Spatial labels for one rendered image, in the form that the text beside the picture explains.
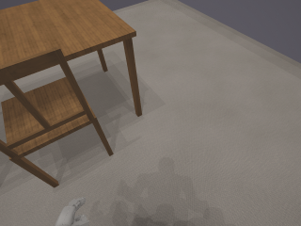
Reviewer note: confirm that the chair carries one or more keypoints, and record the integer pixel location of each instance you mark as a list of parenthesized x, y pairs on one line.
[(41, 116)]

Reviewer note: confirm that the robot left hand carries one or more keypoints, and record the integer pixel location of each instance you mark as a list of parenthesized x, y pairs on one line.
[(68, 217)]

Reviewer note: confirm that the table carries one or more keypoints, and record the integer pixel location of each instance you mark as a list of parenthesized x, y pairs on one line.
[(78, 27)]

